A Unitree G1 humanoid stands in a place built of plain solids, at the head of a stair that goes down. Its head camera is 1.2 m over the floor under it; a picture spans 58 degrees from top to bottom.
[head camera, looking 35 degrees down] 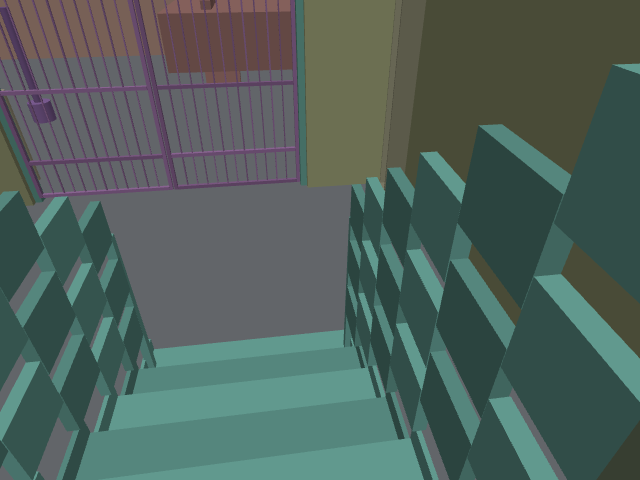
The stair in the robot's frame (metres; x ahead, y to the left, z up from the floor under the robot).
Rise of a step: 0.17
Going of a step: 0.30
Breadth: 1.32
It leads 8 degrees to the left of straight ahead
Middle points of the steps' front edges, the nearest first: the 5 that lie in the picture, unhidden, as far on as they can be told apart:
0.82 0.29 -0.34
1.12 0.34 -0.51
1.41 0.38 -0.68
1.71 0.42 -0.85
2.01 0.46 -1.02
